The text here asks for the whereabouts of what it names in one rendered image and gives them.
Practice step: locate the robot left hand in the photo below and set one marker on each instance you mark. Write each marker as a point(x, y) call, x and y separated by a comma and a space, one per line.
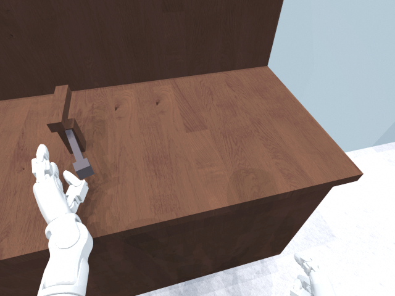
point(48, 189)

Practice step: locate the counter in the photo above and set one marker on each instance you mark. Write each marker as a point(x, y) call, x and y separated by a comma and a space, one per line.
point(203, 159)

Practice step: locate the tap lever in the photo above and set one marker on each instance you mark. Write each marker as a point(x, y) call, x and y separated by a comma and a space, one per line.
point(82, 166)

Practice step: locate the robot left forearm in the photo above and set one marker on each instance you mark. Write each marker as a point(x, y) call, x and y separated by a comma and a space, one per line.
point(70, 244)

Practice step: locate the robot right hand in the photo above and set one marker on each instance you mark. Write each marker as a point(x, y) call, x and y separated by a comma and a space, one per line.
point(318, 283)

